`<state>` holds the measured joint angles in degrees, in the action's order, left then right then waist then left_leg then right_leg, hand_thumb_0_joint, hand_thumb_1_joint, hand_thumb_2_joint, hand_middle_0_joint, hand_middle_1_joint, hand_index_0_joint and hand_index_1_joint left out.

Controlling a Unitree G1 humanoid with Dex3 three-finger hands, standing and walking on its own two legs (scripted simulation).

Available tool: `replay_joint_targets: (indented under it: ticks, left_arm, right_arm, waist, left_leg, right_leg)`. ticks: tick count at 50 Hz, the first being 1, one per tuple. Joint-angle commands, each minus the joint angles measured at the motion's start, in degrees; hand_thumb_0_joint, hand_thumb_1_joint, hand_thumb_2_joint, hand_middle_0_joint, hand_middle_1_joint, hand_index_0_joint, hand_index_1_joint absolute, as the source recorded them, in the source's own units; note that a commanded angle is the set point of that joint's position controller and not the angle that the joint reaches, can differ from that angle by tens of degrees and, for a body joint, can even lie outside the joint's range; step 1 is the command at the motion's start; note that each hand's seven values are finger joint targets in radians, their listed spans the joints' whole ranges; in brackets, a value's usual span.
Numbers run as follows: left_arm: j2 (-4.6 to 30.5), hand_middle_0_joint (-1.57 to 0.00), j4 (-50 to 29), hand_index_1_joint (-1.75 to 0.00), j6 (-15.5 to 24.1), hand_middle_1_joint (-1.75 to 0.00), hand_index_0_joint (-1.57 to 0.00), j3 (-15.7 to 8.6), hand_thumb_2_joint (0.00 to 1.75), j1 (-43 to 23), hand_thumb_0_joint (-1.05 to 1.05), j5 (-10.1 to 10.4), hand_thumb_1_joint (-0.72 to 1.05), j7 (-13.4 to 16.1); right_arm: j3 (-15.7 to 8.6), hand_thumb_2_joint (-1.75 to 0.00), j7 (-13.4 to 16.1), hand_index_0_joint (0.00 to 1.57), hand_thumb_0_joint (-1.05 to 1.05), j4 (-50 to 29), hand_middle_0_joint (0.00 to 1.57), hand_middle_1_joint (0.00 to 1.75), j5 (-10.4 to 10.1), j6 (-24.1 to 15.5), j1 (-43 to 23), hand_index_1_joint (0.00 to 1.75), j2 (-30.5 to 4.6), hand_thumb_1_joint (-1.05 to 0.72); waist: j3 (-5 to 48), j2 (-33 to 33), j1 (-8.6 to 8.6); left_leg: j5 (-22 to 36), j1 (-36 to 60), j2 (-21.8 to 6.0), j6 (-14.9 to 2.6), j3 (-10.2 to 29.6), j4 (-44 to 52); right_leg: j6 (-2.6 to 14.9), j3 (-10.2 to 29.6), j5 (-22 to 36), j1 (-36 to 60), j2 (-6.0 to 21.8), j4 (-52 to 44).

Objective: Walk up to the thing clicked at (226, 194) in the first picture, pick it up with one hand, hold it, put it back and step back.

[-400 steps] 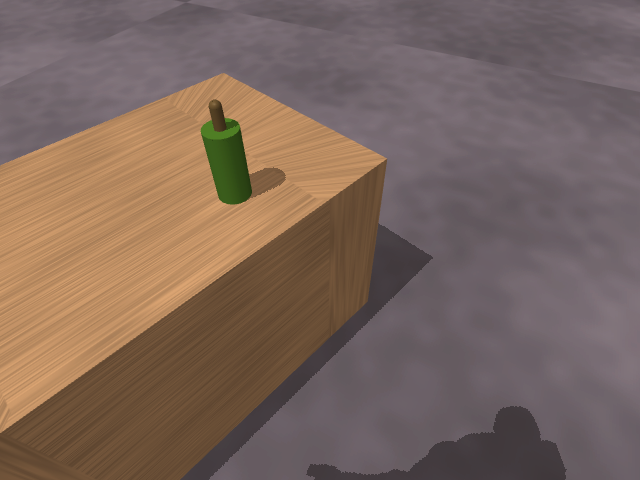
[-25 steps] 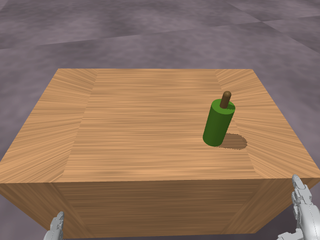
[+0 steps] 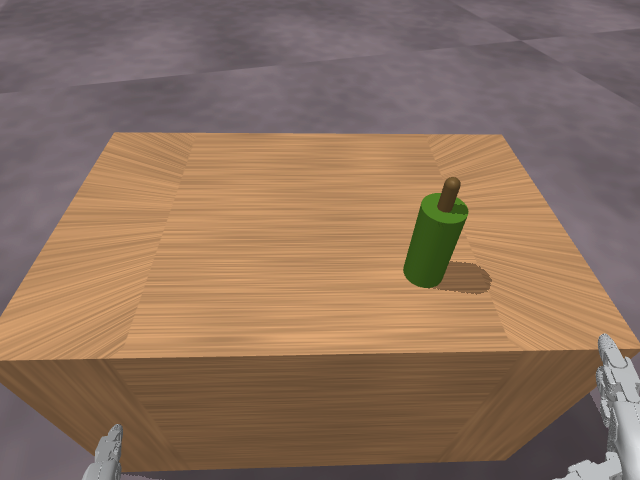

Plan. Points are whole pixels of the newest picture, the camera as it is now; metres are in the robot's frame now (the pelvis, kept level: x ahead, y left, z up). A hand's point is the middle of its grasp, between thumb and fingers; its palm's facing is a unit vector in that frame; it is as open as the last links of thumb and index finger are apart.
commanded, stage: go down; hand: right
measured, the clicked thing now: (436, 231) +0.53 -0.21 -0.01
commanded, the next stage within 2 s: none
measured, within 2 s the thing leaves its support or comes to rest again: neither
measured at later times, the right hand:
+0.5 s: hand (579, 338) +0.28 -0.31 +0.05, palm faces +0.23 +0.97 -0.10, open 17.7 cm
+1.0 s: hand (588, 294) +0.34 -0.35 +0.05, palm faces +0.15 +0.99 +0.03, open 17.5 cm
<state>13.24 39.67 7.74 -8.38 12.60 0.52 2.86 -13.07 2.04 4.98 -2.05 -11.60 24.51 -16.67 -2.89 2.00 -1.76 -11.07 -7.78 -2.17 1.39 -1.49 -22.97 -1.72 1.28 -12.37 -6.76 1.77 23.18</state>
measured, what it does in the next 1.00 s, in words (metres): stands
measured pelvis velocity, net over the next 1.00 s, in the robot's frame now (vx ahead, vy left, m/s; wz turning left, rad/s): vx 0.00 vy -0.02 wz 0.01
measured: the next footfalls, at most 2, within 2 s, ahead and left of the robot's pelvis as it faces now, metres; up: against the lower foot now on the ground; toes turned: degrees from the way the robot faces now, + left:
none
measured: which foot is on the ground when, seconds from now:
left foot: down 0.00-1.00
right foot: down 0.00-1.00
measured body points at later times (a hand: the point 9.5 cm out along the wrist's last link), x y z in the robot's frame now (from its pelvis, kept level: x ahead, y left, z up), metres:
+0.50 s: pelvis +0.00 +0.00 -0.01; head +0.00 -0.01 +0.44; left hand +0.16 +0.26 -0.09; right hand +0.26 -0.36 +0.06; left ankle +0.02 +0.13 -0.74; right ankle +0.01 -0.14 -0.74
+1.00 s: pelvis +0.00 -0.02 -0.03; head +0.04 -0.05 +0.42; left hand +0.15 +0.25 -0.09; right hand +0.33 -0.40 +0.06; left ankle +0.02 +0.13 -0.74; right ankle +0.01 -0.14 -0.74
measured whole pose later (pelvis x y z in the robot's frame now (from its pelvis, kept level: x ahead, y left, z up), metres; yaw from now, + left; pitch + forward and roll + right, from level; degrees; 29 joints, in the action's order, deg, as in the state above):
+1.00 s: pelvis +0.00 -0.02 -0.03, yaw +1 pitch +8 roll +2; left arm 13.4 34.9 11.6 1.0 14.0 0.7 8.7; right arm -32.9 -30.9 51.3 -17.2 -16.9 -19.5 -34.9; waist 4.9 -1.5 3.3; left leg -17.1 -29.0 -1.4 2.4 -1.2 -38.3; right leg -0.9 1.8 -21.3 -30.2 2.5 43.5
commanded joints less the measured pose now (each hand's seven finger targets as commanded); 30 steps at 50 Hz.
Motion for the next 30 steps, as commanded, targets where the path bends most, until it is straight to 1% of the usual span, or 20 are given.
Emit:
replay_joint_targets:
  ticks: [1,2,3,4,6,7,8,12,13,15,16,17,19,20,21,22,25,26,28,30]
  left_arm:
    - [4.8,-0.05,-7.0,-0.05,3.0,-0.05,-0.05,0.8,0.04,-9.1,0.00,-1.1,-0.54,-0.3]
    - [7.4,-0.05,-6.6,-0.05,3.2,-0.05,-0.05,-1.9,0.04,-8.5,0.00,-1.0,-0.54,0.1]
    - [9.3,-0.05,-6.9,-0.05,3.3,-0.04,-0.04,-3.1,0.04,-8.9,0.00,-1.1,-0.55,0.3]
    - [7.9,-0.05,-7.2,-0.05,3.2,-0.05,-0.05,-1.8,0.03,-8.1,0.00,-1.2,-0.54,0.2]
    - [9.5,-0.05,-9.9,-0.05,2.8,-0.04,-0.05,-3.2,0.04,-8.2,0.00,-1.3,-0.55,0.6]
    - [9.7,-0.05,-7.2,-0.05,2.4,-0.05,-0.05,-3.9,0.04,-6.0,0.00,-1.3,-0.55,1.0]
    - [7.3,-0.05,-6.0,-0.05,2.2,-0.05,-0.05,-1.9,0.04,-5.8,0.00,-1.2,-0.55,0.7]
    - [9.0,-0.05,-5.8,-0.05,2.6,-0.04,-0.05,-2.8,0.04,-7.3,0.00,-0.6,-0.55,1.7]
    - [7.1,-0.05,-6.4,-0.05,2.7,-0.04,-0.05,-0.5,0.04,-8.8,0.00,-0.3,-0.55,1.7]
    - [5.1,-0.05,-3.7,-0.05,2.8,-0.04,-0.05,1.7,0.04,-9.3,0.00,0.1,-0.55,2.2]
    - [5.5,-0.05,-3.7,-0.04,2.9,-0.04,-0.05,1.9,0.04,-8.3,0.00,0.4,-0.55,2.6]
    - [5.9,-0.05,-5.0,-0.04,3.3,-0.04,-0.05,2.8,0.04,-9.9,0.00,0.5,-0.55,2.9]
    - [7.7,-0.05,-4.7,-0.04,3.3,-0.04,-0.05,1.9,0.03,-9.6,0.00,0.6,-0.55,3.7]
    - [7.9,-0.05,-6.1,-0.04,3.5,-0.04,-0.05,2.6,0.03,-11.0,0.00,0.7,-0.54,4.1]
    - [9.4,-0.05,-7.5,-0.04,3.9,-0.04,-0.05,1.5,0.03,-9.9,0.00,0.7,-0.54,4.5]
    - [8.2,-0.05,-6.3,-0.04,3.9,-0.04,-0.05,3.1,0.03,-8.8,0.00,0.8,-0.55,4.7]
    - [7.1,-0.05,-6.3,-0.04,4.0,-0.05,-0.05,4.5,0.03,-7.4,0.00,0.9,-0.54,5.2]
    - [6.2,-0.05,-6.6,-0.04,4.3,-0.05,-0.05,5.3,0.03,-7.0,0.00,0.9,-0.54,5.3]
    - [9.7,-0.05,-6.9,-0.05,4.8,-0.05,-0.05,2.9,0.03,-6.5,0.00,0.6,-0.54,6.0]
    - [9.6,-0.05,-8.4,-0.05,5.1,-0.05,-0.06,4.0,0.03,-7.5,0.00,0.5,-0.54,6.2]
  right_arm:
    - [-4.4,-0.04,0.0,0.05,0.00,-15.0,0.04,0.06,0.1,-5.9,-3.9,0.06,-5.8,0.55]
    - [-7.1,-0.04,0.1,0.04,0.00,-13.7,0.03,0.06,0.0,-6.2,-5.1,0.06,-8.4,0.60]
    - [-8.2,-0.04,0.1,0.04,0.00,-11.3,0.03,0.06,0.1,-6.3,-5.2,0.06,-9.7,0.61]
    - [-8.9,-0.04,-0.1,0.04,0.00,-12.5,0.03,0.06,0.1,-6.8,-6.6,0.06,-10.4,0.60]
    - [-10.1,-0.04,-0.6,0.05,0.00,-11.1,0.04,0.06,-0.3,-7.4,-8.5,0.06,-11.0,0.56]
    - [-10.4,-0.04,-1.2,0.05,0.00,-8.6,0.04,0.06,-0.8,-7.3,-9.6,0.06,-11.3,0.55]
    - [-10.7,-0.04,-1.9,0.05,0.00,-7.9,0.04,0.06,-1.4,-7.5,-11.8,0.06,-11.4,0.55]
    - [-13.3,-0.04,-5.7,0.05,0.00,-3.8,0.03,0.06,-4.3,-8.2,-21.0,0.06,-14.6,0.58]
    - [-13.2,-0.03,-7.2,0.05,0.00,-2.0,0.04,0.06,-5.1,-8.5,-22.5,0.06,-14.8,0.59]
    - [-14.0,-0.04,-10.3,0.04,0.00,1.3,0.03,0.06,-7.0,-8.8,-26.8,0.06,-16.2,0.60]
    - [-15.1,-0.03,-12.4,0.04,0.00,5.6,0.03,0.06,-8.3,-8.6,-28.6,0.06,-17.7,0.61]
    - [-15.5,-0.04,-14.2,0.04,0.00,7.6,0.03,0.06,-9.5,-8.6,-30.4,0.06,-18.1,0.61]
    - [-17.6,-0.04,-17.7,0.04,0.00,12.4,0.03,0.06,-11.4,-8.7,-34.6,0.06,-21.5,0.61]
    - [-18.7,-0.03,-19.4,0.05,0.00,14.3,0.03,0.06,-12.3,-8.9,-36.2,0.06,-23.2,0.61]
    - [-18.2,-0.03,-21.2,0.04,0.00,16.9,0.03,0.06,-13.2,-9.2,-38.2,0.06,-22.6,0.61]
    - [-19.1,-0.03,-22.6,0.04,0.00,19.2,0.03,0.06,-13.8,-9.2,-39.4,0.06,-24.4,0.61]
    - [-21.2,-0.04,-26.0,0.04,0.00,23.5,0.03,0.06,-15.4,-10.4,-44.8,0.06,-28.9,0.61]
    - [-20.6,-0.04,-27.2,0.04,0.00,25.7,0.03,0.06,-16.1,-10.4,-45.7,0.06,-27.9,0.61]
    - [-21.5,-0.04,-29.2,0.04,0.00,28.0,0.02,0.06,-17.2,-10.7,-49.3,0.06,-30.4,0.61]
    - [-23.0,-0.04,-30.7,0.04,0.00,29.4,0.03,0.06,-17.8,-11.2,-52.5,0.06,-33.2,0.61]
  waist:
    - [5.2,-1.0,0.17]
    - [5.8,-1.0,0.27]
    - [5.8,-0.8,0.82]
    - [6.3,-0.2,0.86]
    - [8.0,-2.0,1.66]
    - [6.6,-1.7,2.35]
    - [5.2,-1.1,2.13]
    - [6.2,-0.3,2.91]
    - [5.4,-0.4,2.54]
    - [5.5,1.1,2.31]
    - [6.3,0.4,3.18]
    - [7.8,-0.8,2.91]
    - [10.1,-0.5,3.25]
    - [10.2,-1.5,2.81]
    - [11.3,-2.5,3.96]
    - [12.1,-1.3,3.05]
    - [14.7,1.3,2.42]
    - [14.2,1.7,2.81]
    - [17.0,1.9,3.84]
    - [18.8,2.5,3.13]
  left_leg:
    - [2.0,-0.8,1.9,-1.02,-2.2,3.3]
    - [1.8,-1.0,2.2,-1.08,-2.4,2.7]
    - [1.5,-0.9,2.2,-1.09,-2.3,2.6]
    - [2.2,-1.0,2.2,-1.14,-2.3,2.1]
    - [3.4,-0.8,2.1,-0.86,-2.0,1.9]
    - [3.2,-1.9,1.9,-0.76,-1.7,2.1]
    - [2.7,-2.8,1.8,-0.72,-1.6,2.2]
    - [1.3,-4.2,1.7,-0.78,-1.5,1.8]
    - [0.7,-4.2,1.6,-0.76,-1.4,1.9]
    - [-0.6,-5.4,1.3,-0.82,-0.6,1.2]
    - [-0.6,-5.7,1.3,-0.67,-0.5,1.0]
    - [0.4,-5.4,1.3,-0.61,-0.5,0.3]
    - [2.6,-5.4,0.6,-0.36,0.5,-0.6]
    - [1.6,-5.4,0.2,-0.18,1.2,-0.5]
    - [1.2,-5.9,0.4,-0.17,1.1,-0.8]
    - [2.0,-5.7,0.4,-0.37,0.8,-1.5]
    - [4.0,-6.0,0.4,-0.78,1.0,-3.5]
    - [4.0,-7.3,0.8,-0.96,0.5,-4.3]
    - [6.0,-8.4,1.5,-1.33,-0.3,-6.4]
    - [7.0,-8.4,1.4,-1.37,-0.3,-7.5]
  right_leg:
    - [2.19,-2.6,3.6,-2.7,-2.5,-2.9]
    - [2.16,-2.3,3.4,-2.9,-2.2,-3.0]
    - [2.08,-2.2,2.7,-3.1,-2.1,-3.1]
    - [2.06,-2.0,3.3,-2.9,-2.1,-2.8]
    - [2.19,-2.2,4.2,-2.3,-2.3,-2.1]
    - [2.31,-2.3,3.7,-2.4,-2.5,-1.9]
    - [2.36,-2.3,3.1,-2.9,-2.7,-1.6]
    - [2.33,-1.6,0.9,-3.5,-2.5,-1.5]
    - [2.33,-1.5,0.5,-4.4,-2.6,-1.4]
    - [2.27,-1.2,-0.8,-5.9,-2.5,-0.8]
    - [2.51,-1.1,-1.0,-6.3,-2.4,-0.1]
    - [2.50,-0.8,0.1,-6.5,-2.3,0.4]
    - [2.51,-0.8,2.3,-6.5,-2.5,2.1]
    - [2.56,-0.8,1.9,-7.6,-2.6,2.8]
    - [2.63,-0.5,1.3,-7.5,-2.3,2.8]
    - [2.55,-0.4,1.9,-8.3,-2.4,3.1]
    - [2.32,-0.4,3.8,-9.2,-2.5,4.5]
    - [2.31,-0.4,3.5,-10.0,-2.4,4.9]
    - [2.21,0.0,5.2,-9.8,-2.0,6.2]
    - [2.23,0.0,6.6,-11.1,-2.1,7.9]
